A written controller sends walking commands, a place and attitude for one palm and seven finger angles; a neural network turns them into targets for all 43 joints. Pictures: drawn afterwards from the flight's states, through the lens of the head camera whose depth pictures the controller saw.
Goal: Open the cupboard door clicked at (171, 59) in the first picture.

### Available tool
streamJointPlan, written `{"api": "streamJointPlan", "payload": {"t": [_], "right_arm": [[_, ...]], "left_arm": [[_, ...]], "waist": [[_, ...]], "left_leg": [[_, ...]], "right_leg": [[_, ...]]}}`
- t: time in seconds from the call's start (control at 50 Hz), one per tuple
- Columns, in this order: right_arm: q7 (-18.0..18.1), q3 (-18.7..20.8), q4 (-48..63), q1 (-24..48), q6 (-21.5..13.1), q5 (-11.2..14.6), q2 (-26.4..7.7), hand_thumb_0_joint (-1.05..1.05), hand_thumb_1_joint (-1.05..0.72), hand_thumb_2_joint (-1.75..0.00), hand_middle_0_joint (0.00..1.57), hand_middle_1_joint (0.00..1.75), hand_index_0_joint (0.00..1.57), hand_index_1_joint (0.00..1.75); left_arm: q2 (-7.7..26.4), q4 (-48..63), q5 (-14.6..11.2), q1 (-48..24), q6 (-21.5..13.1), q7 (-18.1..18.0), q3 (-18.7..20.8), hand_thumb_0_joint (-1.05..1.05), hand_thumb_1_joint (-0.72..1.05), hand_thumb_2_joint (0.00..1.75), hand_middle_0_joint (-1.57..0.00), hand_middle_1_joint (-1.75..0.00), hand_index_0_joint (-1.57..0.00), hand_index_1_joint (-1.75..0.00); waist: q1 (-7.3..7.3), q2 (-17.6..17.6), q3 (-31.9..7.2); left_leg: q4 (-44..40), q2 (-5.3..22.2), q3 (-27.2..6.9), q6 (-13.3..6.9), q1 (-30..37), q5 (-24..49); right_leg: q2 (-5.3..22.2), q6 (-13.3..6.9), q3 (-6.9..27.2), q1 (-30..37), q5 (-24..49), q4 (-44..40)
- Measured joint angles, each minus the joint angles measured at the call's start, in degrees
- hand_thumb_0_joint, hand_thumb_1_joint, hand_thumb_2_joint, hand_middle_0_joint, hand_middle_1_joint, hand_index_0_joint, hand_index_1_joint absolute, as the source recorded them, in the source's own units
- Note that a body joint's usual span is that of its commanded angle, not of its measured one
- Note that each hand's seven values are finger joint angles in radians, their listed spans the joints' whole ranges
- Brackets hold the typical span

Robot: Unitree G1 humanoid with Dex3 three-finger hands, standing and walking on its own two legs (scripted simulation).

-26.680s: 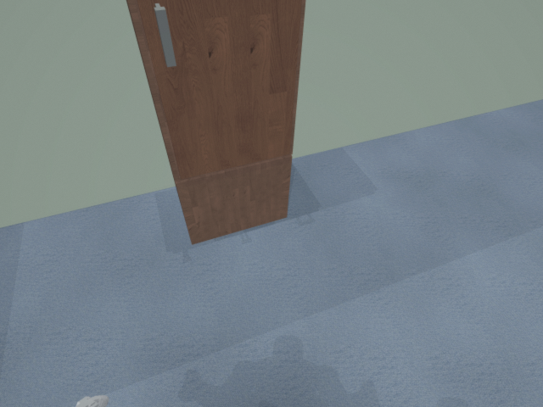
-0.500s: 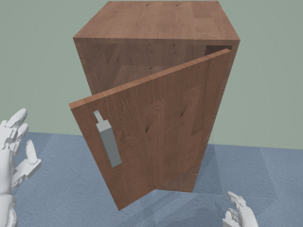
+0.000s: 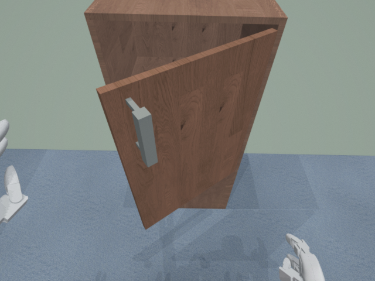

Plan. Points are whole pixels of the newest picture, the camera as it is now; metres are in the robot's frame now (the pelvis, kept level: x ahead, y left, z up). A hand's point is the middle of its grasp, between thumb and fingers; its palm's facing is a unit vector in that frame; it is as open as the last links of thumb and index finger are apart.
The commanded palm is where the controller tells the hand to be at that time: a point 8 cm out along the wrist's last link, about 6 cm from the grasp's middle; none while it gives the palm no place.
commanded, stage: step back with the hand held close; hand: left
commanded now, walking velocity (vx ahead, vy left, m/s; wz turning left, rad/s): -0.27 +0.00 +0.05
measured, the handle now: (140, 133) +0.34 +0.12 +0.16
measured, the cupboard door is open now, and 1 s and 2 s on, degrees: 36 36 36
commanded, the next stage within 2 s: stop stepping back and stand still in 0.44 s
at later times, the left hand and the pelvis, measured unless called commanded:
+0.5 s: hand out of the picture +0.08 +0.29 +0.19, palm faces +0.50 -0.78 -0.38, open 7.4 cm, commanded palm +0.02 +0.32 +0.18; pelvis -0.12 +0.01 +0.00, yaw +1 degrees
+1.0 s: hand out of the picture -0.05 +0.25 +0.18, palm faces +0.35 -0.81 -0.47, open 7.5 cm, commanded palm -0.10 +0.30 +0.18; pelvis -0.24 +0.00 +0.01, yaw +0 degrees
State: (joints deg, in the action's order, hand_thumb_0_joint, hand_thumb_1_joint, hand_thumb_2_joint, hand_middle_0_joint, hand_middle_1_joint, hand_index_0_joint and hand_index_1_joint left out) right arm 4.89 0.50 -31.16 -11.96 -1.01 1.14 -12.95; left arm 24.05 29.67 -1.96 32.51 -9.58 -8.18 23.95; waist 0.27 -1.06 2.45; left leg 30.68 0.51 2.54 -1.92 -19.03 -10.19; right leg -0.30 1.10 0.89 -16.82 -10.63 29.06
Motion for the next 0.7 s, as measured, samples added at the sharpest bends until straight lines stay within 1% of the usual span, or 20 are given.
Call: {"api": "streamJointPlan", "payload": {"t": [0.1,0.16,0.2,0.24,0.26,0.28,0.32,0.36,0.4,0.44,0.48,0.52,0.56,0.58,0.6,0.62,0.64,0.66,0.68,0.7], "right_arm": [[0.1,-0.2,-0.7,-1.2,-1.9,-0.3,0.0,0.01,-0.9,-0.89,0.2,0.3,0.2,0.3],[-0.1,-0.4,-1.7,-1.4,-2.7,-0.6,0.1,0.01,-0.9,-0.89,0.2,0.3,0.2,0.3],[-0.3,-0.4,-2.7,-1.1,-3.1,-0.9,-0.1,0.01,-0.9,-0.89,0.2,0.3,0.2,0.3],[-0.3,-0.4,-3.5,-1.0,-3.1,-1.0,-0.1,0.01,-0.9,-0.89,0.2,0.3,0.2,0.3],[-0.1,-0.4,-3.5,-1.0,-3.1,-1.1,-0.2,0.01,-0.9,-0.89,0.2,0.3,0.2,0.3],[0.1,-0.4,-3.3,-1.1,-3.3,-1.1,-0.3,0.01,-0.9,-0.89,0.2,0.3,0.2,0.3],[0.3,0.0,-3.4,-1.4,-4.3,-1.5,0.4,0.01,-0.9,-0.89,0.2,0.3,0.2,0.3],[-0.1,0.1,-4.2,-1.7,-5.0,-1.4,1.8,0.02,-0.9,-0.89,0.2,0.3,0.2,0.3],[-0.9,-0.3,-4.9,-1.9,-5.2,-1.2,3.1,0.02,-0.9,-0.89,0.2,0.3,0.2,0.3],[-1.6,-0.7,-5.2,-1.8,-5.5,-1.2,4.0,0.02,-0.9,-0.89,0.2,0.3,0.2,0.3],[-2.1,-1.2,-5.3,-1.4,-5.9,-1.2,4.6,0.02,-0.9,-0.89,0.2,0.3,0.2,0.3],[-2.5,-1.7,-5.0,-0.6,-6.5,-1.5,4.7,0.01,-0.9,-0.89,0.2,0.3,0.2,0.3],[-2.9,-2.0,-4.4,0.9,-7.0,-1.7,4.6,0.01,-0.9,-0.89,0.2,0.3,0.2,0.3],[-3.0,-2.2,-4.1,2.1,-7.2,-1.7,4.4,0.01,-0.9,-0.89,0.2,0.3,0.2,0.3],[-2.9,-2.0,-4.7,3.4,-7.1,-1.6,3.5,0.01,-0.9,-0.89,0.2,0.3,0.2,0.3],[-2.7,-2.0,-5.5,3.7,-6.5,-1.6,3.0,0.01,-0.9,-0.89,0.2,0.3,0.2,0.3],[-2.6,-2.0,-6.3,3.1,-5.9,-1.4,2.8,0.01,-0.9,-0.89,0.2,0.3,0.2,0.3],[-2.5,-2.1,-6.9,2.1,-5.3,-1.1,2.8,0.01,-0.9,-0.89,0.2,0.3,0.2,0.3],[-2.3,-2.2,-7.0,1.0,-4.6,-0.8,3.0,0.01,-0.9,-0.89,0.2,0.3,0.2,0.3],[-2.0,-2.4,-6.8,0.0,-4.1,-0.6,3.2,0.01,-0.9,-0.89,0.2,0.3,0.2,0.3]], "left_arm": [[-2.1,-1.3,1.2,-1.4,-1.0,-0.5,-0.5,0.01,0.88,0.9,-0.21,-0.3,-0.21,-0.3],[-2.3,-0.6,1.2,-1.8,-1.5,-1.2,-0.7,0.01,0.88,0.9,-0.21,-0.3,-0.21,-0.3],[-2.1,0.8,1.1,-2.1,-1.9,-1.6,-0.7,0.01,0.88,0.9,-0.21,-0.3,-0.21,-0.3],[-1.7,1.9,1.0,-2.7,-2.1,-1.8,-0.8,0.01,0.88,0.9,-0.21,-0.3,-0.21,-0.3],[-1.5,2.3,0.9,-3.1,-2.2,-1.9,-0.7,0.01,0.88,0.9,-0.21,-0.3,-0.21,-0.3],[-1.5,2.4,1.0,-3.5,-2.3,-2.0,-0.6,0.01,0.88,0.9,-0.21,-0.3,-0.21,-0.3],[-0.7,2.2,1.3,-4.7,-2.1,-2.1,0.2,0.01,0.88,0.9,-0.21,-0.3,-0.21,-0.3],[0.7,1.9,1.1,-5.6,-2.5,-2.1,1.5,0.01,0.88,0.9,-0.21,-0.3,-0.21,-0.3],[1.6,2.2,0.5,-5.0,-2.8,-2.3,2.9,0.01,0.88,0.9,-0.21,-0.3,-0.21,-0.3],[1.6,2.8,-0.2,-3.8,-2.7,-2.6,3.5,0.01,0.88,0.9,-0.21,-0.3,-0.21,-0.3],[0.9,3.2,-0.9,-3.0,-2.6,-2.6,3.1,0.01,0.88,0.9,-0.21,-0.3,-0.21,-0.3],[0.2,3.3,-1.4,-3.0,-2.4,-2.1,2.0,0.01,0.89,0.9,-0.21,-0.3,-0.2,-0.3],[0.6,3.8,-1.8,-3.1,-2.6,-1.5,1.5,0.01,0.89,0.9,-0.21,-0.3,-0.2,-0.3],[1.0,4.2,-1.7,-3.3,-3.1,-1.1,1.5,0.01,0.89,0.9,-0.2,-0.3,-0.2,-0.3],[0.3,4.2,-1.5,-3.9,-3.5,-0.5,0.5,0.01,0.89,0.9,-0.2,-0.3,-0.2,-0.3],[0.2,4.4,-1.4,-3.7,-3.6,0.1,-0.5,0.01,0.89,0.9,-0.21,-0.3,-0.2,-0.3],[0.7,4.6,-1.3,-2.8,-3.7,0.7,-1.0,0.01,0.88,0.9,-0.21,-0.3,-0.2,-0.3],[1.4,5.0,-1.3,-1.5,-3.4,1.2,-0.9,0.01,0.88,0.9,-0.21,-0.3,-0.21,-0.3],[1.8,5.5,-1.4,0.1,-3.1,1.5,0.0,0.01,0.88,0.9,-0.21,-0.3,-0.21,-0.3],[2.1,5.8,-1.5,1.5,-2.8,1.5,1.0,0.01,0.88,0.9,-0.21,-0.3,-0.21,-0.3]], "waist": [[-0.05,-1.0,-0.1],[0.22,-0.2,0.1],[0.35,0.5,0.8],[0.03,1.4,1.2],[-0.03,1.5,1.5],[-0.25,0.9,1.6],[-1.18,-0.2,1.8],[-1.57,-0.3,1.2],[-1.44,0.1,-0.4],[-1.09,0.5,-2.0],[-0.64,0.7,-3.2],[-0.16,0.7,-3.8],[0.64,1.7,-3.6],[1.42,2.6,-2.7],[1.45,1.0,-1.0],[1.15,0.0,-0.1],[1.13,0.2,-0.5],[1.41,1.2,-1.5],[1.75,2.4,-2.5],[1.89,3.5,-3.4]], "left_leg": [[3.5,-0.1,-0.9,-0.4,-3.4,-2.7],[6.6,-0.9,-1.4,0.5,-5.9,-8.2],[9.1,-1.4,-1.9,1.1,-6.5,-9.8],[9.3,-1.7,-1.8,0.7,-6.8,-7.9],[8.9,-1.6,-1.6,0.1,-6.9,-5.5],[8.3,-1.1,-1.7,-0.9,-7.0,-2.4],[6.6,-0.2,-2.7,-2.0,-7.2,3.5],[4.5,0.2,-3.7,-1.9,-7.3,4.9],[1.3,0.8,-3.8,-1.5,-7.6,6.5],[-2.4,1.5,-3.6,-1.1,-8.1,8.9],[-6.0,2.0,-3.3,-0.5,-8.7,10.9],[-9.3,2.0,-3.0,0.3,-9.9,12.7],[-10.4,1.3,-1.9,1.5,-12.2,13.2],[-7.9,0.8,-1.1,2.4,-14.3,10.6],[-2.4,1.0,-2.2,3.0,-16.0,5.0],[5.3,0.4,-3.1,3.4,-17.2,-0.5],[12.8,-0.8,-3.4,3.6,-17.9,-4.2],[17.8,-1.9,-3.1,3.5,-17.3,-5.5],[19.1,-2.5,-2.2,3.1,-15.1,-5.7],[17.1,-2.6,-1.2,2.7,-11.9,-5.1]], "right_leg": [[-0.2,-0.2,-0.5,-2.4,-1.7,2.3],[0.3,-0.7,-0.4,-3.8,1.1,2.1],[0.5,-0.1,-0.2,-4.8,2.5,3.4],[1.0,0.3,-0.2,-5.8,1.5,5.2],[0.9,0.2,-0.2,-6.5,-0.9,6.6],[0.1,0.3,0.1,-7.7,-5.0,10.1],[-2.3,0.0,1.3,-10.0,-11.3,23.2],[-4.1,-0.1,2.1,-10.0,-14.3,32.9],[-4.7,-0.2,1.8,-7.8,-15.9,36.0],[-4.5,-0.6,0.4,-3.8,-17.4,32.8],[-4.3,-1.2,-1.2,1.1,-19.4,25.4],[-4.3,-2.1,-2.7,6.4,-20.6,15.1],[-3.5,-3.4,-3.3,11.6,-18.4,1.9],[-2.5,-3.9,-2.7,12.7,-13.8,-2.9],[-3.3,-3.7,-3.2,12.5,-11.9,-2.6],[-3.7,-3.2,-3.7,12.7,-12.1,-1.6],[-3.4,-2.7,-3.7,12.6,-12.9,-0.9],[-2.7,-2.4,-3.2,12.3,-13.6,-0.4],[-2.0,-2.2,-2.3,12.0,-14.1,0.0],[-1.4,-2.0,-1.4,11.8,-14.3,0.4]]}}
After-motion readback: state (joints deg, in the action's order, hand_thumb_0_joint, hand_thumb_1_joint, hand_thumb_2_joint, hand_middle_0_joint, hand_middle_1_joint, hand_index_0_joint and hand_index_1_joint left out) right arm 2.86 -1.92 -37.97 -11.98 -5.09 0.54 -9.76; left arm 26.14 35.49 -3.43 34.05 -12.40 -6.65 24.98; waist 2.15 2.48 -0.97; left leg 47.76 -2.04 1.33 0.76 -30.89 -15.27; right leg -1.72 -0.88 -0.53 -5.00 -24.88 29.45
